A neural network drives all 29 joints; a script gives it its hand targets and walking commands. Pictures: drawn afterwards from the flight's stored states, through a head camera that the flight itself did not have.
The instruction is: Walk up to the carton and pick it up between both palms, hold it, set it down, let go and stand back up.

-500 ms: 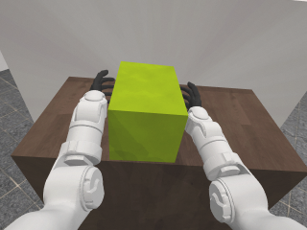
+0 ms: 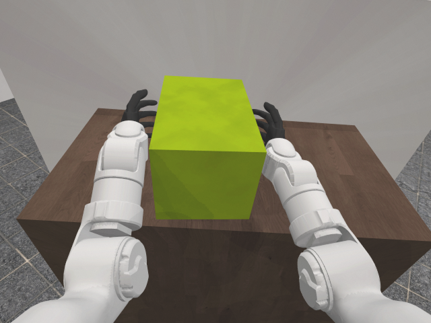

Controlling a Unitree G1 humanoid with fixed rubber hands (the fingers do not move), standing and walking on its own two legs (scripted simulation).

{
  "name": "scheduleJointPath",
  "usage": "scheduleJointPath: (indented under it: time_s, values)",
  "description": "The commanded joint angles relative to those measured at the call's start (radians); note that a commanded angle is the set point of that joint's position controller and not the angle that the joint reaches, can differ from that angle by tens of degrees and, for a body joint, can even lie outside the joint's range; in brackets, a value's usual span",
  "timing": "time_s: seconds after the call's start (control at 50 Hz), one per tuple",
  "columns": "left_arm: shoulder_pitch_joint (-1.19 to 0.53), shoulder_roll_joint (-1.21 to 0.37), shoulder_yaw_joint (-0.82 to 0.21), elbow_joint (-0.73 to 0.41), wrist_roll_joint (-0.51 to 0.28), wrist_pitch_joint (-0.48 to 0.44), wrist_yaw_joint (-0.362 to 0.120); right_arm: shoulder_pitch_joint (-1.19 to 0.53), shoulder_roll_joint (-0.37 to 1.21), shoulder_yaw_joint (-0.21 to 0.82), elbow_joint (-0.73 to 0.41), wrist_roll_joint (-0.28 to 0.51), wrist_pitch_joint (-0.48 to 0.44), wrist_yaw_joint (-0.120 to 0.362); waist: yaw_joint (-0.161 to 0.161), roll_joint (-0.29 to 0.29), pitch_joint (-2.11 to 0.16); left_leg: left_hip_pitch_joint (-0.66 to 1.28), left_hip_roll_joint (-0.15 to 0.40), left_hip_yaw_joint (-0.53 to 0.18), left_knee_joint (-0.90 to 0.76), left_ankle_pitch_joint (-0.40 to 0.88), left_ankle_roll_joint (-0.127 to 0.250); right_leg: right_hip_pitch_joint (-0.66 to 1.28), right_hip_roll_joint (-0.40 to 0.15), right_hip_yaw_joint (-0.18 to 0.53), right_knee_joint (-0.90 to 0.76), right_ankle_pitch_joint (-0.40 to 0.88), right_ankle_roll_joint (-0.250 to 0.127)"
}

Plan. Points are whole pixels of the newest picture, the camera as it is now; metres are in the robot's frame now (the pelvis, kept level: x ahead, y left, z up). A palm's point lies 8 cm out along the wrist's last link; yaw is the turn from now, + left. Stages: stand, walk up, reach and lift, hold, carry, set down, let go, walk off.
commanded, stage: hold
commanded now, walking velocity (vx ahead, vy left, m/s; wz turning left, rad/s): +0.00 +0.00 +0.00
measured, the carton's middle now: (203, 141) +0.42 +0.01 +0.17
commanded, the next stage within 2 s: none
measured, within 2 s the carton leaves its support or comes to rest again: neither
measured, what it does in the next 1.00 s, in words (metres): stands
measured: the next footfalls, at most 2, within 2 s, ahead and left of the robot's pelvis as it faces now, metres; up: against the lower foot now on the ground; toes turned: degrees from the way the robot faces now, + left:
none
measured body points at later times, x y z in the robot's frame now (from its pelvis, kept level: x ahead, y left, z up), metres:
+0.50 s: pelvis +0.00 +0.00 +0.00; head -0.06 +0.02 +0.45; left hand +0.40 +0.15 +0.22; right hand +0.39 -0.12 +0.21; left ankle +0.03 +0.12 -0.75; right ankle +0.03 -0.12 -0.75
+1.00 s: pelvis +0.00 +0.00 +0.00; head -0.06 +0.02 +0.45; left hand +0.39 +0.15 +0.23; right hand +0.39 -0.12 +0.22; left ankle +0.03 +0.12 -0.75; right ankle +0.03 -0.12 -0.75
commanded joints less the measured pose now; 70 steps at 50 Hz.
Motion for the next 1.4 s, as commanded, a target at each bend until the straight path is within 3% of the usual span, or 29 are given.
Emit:
scheduleJointPath:
  time_s: [0.0,0.02,0.1,0.14,0.24,0.26,0.3,0.34,0.38,0.42,0.48,0.52,0.54,0.56,0.6,0.62,0.64,0.7,0.74,0.78,0.8,0.86,0.98,1.02,1.16,1.18,1.26,1.34,1.38]
  values:
    - [-0.714,-0.732,-0.409,-0.235,-0.144,-0.063,-0.116,-1.066,0.618,0.353,-0.511,0.126,-0.052,0.153,0.047,0.043,-0.485,0.281,-0.053,-0.022,-0.019,0.316,-0.014,0.138,0.076,-0.048,-0.023,0.103,0.039]
    - [-0.727,-0.749,-0.458,-0.209,-0.164,-0.059,-0.117,-1.091,0.591,0.347,-0.528,0.140,-0.049,0.150,0.017,0.088,-0.509,0.270,-0.059,-0.025,-0.016,0.325,-0.027,0.140,0.073,-0.049,-0.015,0.119,0.039]
    - [-0.735,-0.721,-0.415,-0.275,-0.153,-0.048,-0.108,-1.049,0.624,0.349,-0.474,0.145,-0.028,0.154,0.050,0.059,-0.500,0.282,-0.049,-0.019,-0.038,0.278,-0.010,0.119,0.075,-0.044,-0.018,0.078,0.038]
    - [-0.599,-0.747,-0.427,-0.221,-0.135,-0.026,-0.118,-1.081,0.611,0.377,-0.608,0.165,-0.037,0.138,0.037,0.046,-0.507,0.294,-0.051,-0.026,-0.022,0.366,-0.023,0.180,0.082,-0.053,-0.024,0.163,0.036]
    - [-0.634,-0.759,-0.488,-0.367,-0.165,-0.011,-0.115,-1.077,0.618,0.444,-0.718,0.217,-0.014,0.124,0.034,0.073,-0.598,0.345,-0.062,-0.034,0.015,0.481,-0.030,0.212,0.097,-0.048,-0.001,0.239,0.040]
    - [-0.739,-0.719,-0.491,-0.310,-0.186,-0.004,-0.113,-1.106,0.569,0.354,-0.655,0.171,0.011,0.125,-0.012,0.085,-0.544,0.310,-0.052,-0.046,-0.003,0.359,-0.032,0.126,0.091,-0.045,-0.005,0.114,0.040]
    - [-0.599,-0.747,-0.486,-0.332,-0.179,0.008,-0.127,-0.979,0.613,0.390,-0.668,0.183,0.020,0.110,-0.012,0.070,-0.541,0.323,-0.062,-0.038,-0.005,0.392,-0.021,0.187,0.077,-0.023,-0.028,0.229,0.038]
    - [-0.658,-0.730,-0.470,-0.282,-0.139,0.020,-0.131,-1.005,0.582,0.355,-0.568,0.160,0.037,0.114,-0.023,0.087,-0.485,0.280,-0.057,-0.034,-0.033,0.285,-0.031,0.159,0.085,-0.044,-0.016,0.120,0.035]
    - [-0.553,-0.755,-0.470,-0.327,-0.127,0.044,-0.140,-0.951,0.573,0.385,-0.611,0.185,0.040,0.108,-0.019,0.094,-0.507,0.318,-0.051,-0.041,-0.018,0.417,-0.039,0.207,0.091,-0.039,-0.022,0.211,0.026]
    - [-0.575,-0.724,-0.450,-0.245,-0.115,0.053,-0.157,-0.941,0.536,0.344,-0.530,0.166,0.062,0.113,-0.027,0.085,-0.386,0.238,-0.052,-0.036,-0.043,0.290,-0.032,0.183,0.085,-0.029,-0.021,0.120,0.026]
    - [-0.658,-0.736,-0.486,-0.415,-0.157,0.039,-0.150,-0.937,0.582,0.342,-0.589,0.180,0.060,0.111,-0.041,0.114,-0.489,0.266,-0.056,-0.036,-0.033,0.341,-0.041,0.220,0.084,-0.019,-0.009,0.169,0.031]
    - [-0.681,-0.717,-0.478,-0.345,-0.165,0.038,-0.153,-1.015,0.593,0.353,-0.602,0.179,0.068,0.111,-0.030,0.100,-0.518,0.268,-0.064,-0.034,-0.028,0.310,-0.030,0.180,0.082,-0.023,-0.016,0.144,0.034]
    - [-0.610,-0.734,-0.502,-0.456,-0.171,0.036,-0.144,-0.943,0.602,0.382,-0.708,0.200,0.056,0.111,-0.020,0.081,-0.570,0.304,-0.060,-0.041,-0.008,0.434,-0.037,0.245,0.094,-0.033,0.002,0.287,0.033]
    - [-0.679,-0.734,-0.520,-0.437,-0.186,0.031,-0.144,-0.943,0.572,0.355,-0.619,0.182,0.069,0.113,-0.062,0.114,-0.532,0.294,-0.057,-0.053,-0.019,0.364,-0.048,0.183,0.091,-0.037,-0.011,0.187,0.033]
    - [-0.660,-0.733,-0.527,-0.466,-0.208,0.020,-0.135,-0.989,0.623,0.408,-0.729,0.197,0.055,0.113,-0.009,0.050,-0.593,0.303,-0.061,-0.041,0.003,0.400,-0.028,0.231,0.096,-0.032,0.002,0.252,0.035]
    - [-0.723,-0.727,-0.499,-0.399,-0.185,0.025,-0.139,-0.961,0.594,0.344,-0.605,0.177,0.081,0.111,-0.052,0.100,-0.506,0.251,-0.061,-0.045,-0.023,0.287,-0.037,0.184,0.089,-0.025,0.003,0.140,0.031]
    - [-0.713,-0.732,-0.486,-0.356,-0.198,0.041,-0.143,-1.040,0.566,0.303,-0.611,0.142,0.082,0.116,-0.067,0.062,-0.467,0.214,-0.049,-0.042,-0.059,0.191,-0.020,0.142,0.084,-0.024,-0.014,0.080,0.031]
    - [-0.635,-0.712,-0.425,-0.356,-0.133,0.053,-0.162,-0.915,0.610,0.317,-0.512,0.155,0.086,0.123,-0.034,0.058,-0.420,0.197,-0.058,-0.023,-0.081,0.139,-0.010,0.196,0.073,-0.019,-0.034,0.090,0.025]
    - [-0.639,-0.682,-0.373,-0.177,-0.110,0.068,-0.185,-1.026,0.574,0.282,-0.509,0.118,0.088,0.122,-0.030,0.017,-0.348,0.114,-0.065,-0.012,-0.109,0.012,0.018,0.185,0.068,-0.022,-0.033,0.013,0.030]
    - [-0.630,-0.684,-0.373,-0.347,-0.117,0.048,-0.173,-0.969,0.611,0.320,-0.537,0.141,0.081,0.126,-0.003,0.011,-0.441,0.159,-0.065,-0.010,-0.108,0.087,0.020,0.225,0.073,-0.031,-0.034,0.074,0.034]
    - [-0.703,-0.671,-0.364,-0.217,-0.116,0.047,-0.177,-1.043,0.588,0.274,-0.475,0.107,0.085,0.128,-0.018,0.019,-0.383,0.117,-0.064,-0.007,-0.115,0.012,0.019,0.187,0.067,-0.029,-0.026,0.004,0.033]
    - [-0.687,-0.686,-0.402,-0.303,-0.118,0.051,-0.185,-0.973,0.593,0.285,-0.491,0.120,0.085,0.120,-0.044,0.070,-0.386,0.170,-0.070,-0.008,-0.100,0.102,0.002,0.193,0.067,-0.025,-0.031,0.060,0.038]
    - [-0.620,-0.724,-0.468,-0.447,-0.140,0.051,-0.161,-0.924,0.603,0.369,-0.607,0.184,0.068,0.120,-0.026,0.083,-0.548,0.292,-0.052,-0.029,-0.039,0.340,-0.036,0.241,0.090,-0.031,-0.014,0.213,0.025]
    - [-0.617,-0.718,-0.496,-0.477,-0.143,0.058,-0.159,-0.861,0.595,0.366,-0.572,0.191,0.081,0.109,-0.056,0.111,-0.531,0.330,-0.050,-0.040,-0.015,0.420,-0.057,0.234,0.092,-0.033,-0.007,0.246,0.032]
    - [-0.731,-0.699,-0.483,-0.341,-0.152,0.059,-0.183,-0.971,0.569,0.280,-0.508,0.120,0.090,0.115,-0.083,0.089,-0.422,0.205,-0.059,-0.028,-0.067,0.157,-0.032,0.173,0.073,-0.035,-0.031,0.071,0.030]
    - [-0.675,-0.715,-0.452,-0.387,-0.125,0.058,-0.173,-0.948,0.589,0.310,-0.547,0.155,0.080,0.121,-0.043,0.099,-0.454,0.213,-0.058,-0.026,-0.067,0.181,-0.034,0.226,0.077,-0.035,-0.014,0.087,0.023]
    - [-0.612,-0.712,-0.439,-0.350,-0.140,0.063,-0.172,-1.004,0.607,0.348,-0.637,0.178,0.079,0.112,-0.022,0.036,-0.476,0.209,-0.069,-0.018,-0.063,0.190,-0.012,0.227,0.082,-0.033,-0.029,0.133,0.035]
    - [-0.679,-0.694,-0.436,-0.354,-0.144,0.054,-0.175,-0.938,0.600,0.297,-0.520,0.139,0.096,0.107,-0.060,0.054,-0.422,0.181,-0.063,-0.026,-0.077,0.132,-0.015,0.205,0.074,-0.024,-0.017,0.111,0.035]
    - [-0.669,-0.678,-0.430,-0.309,-0.136,0.065,-0.178,-1.030,0.599,0.332,-0.602,0.151,0.093,0.102,-0.037,0.025,-0.431,0.183,-0.074,-0.010,-0.072,0.122,0.008,0.205,0.074,-0.026,-0.030,0.124,0.039]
